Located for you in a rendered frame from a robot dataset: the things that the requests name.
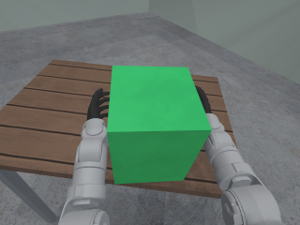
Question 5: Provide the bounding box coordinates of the table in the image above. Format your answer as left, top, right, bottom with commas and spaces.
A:
0, 59, 238, 223

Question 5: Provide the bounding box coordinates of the left robot hand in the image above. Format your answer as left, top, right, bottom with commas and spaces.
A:
86, 88, 110, 121

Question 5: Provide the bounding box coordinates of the carton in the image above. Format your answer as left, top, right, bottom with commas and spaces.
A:
107, 66, 212, 185

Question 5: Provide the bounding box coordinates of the right robot forearm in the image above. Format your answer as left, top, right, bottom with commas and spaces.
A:
203, 113, 281, 219

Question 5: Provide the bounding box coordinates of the right robot upper arm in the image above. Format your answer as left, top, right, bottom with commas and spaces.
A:
220, 184, 286, 225

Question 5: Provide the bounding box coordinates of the left robot forearm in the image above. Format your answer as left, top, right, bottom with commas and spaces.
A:
58, 118, 109, 225

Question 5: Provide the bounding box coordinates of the left robot upper arm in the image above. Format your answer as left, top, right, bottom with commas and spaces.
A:
59, 208, 111, 225

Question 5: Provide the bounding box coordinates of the right robot hand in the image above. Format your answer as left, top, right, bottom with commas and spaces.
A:
195, 85, 212, 113

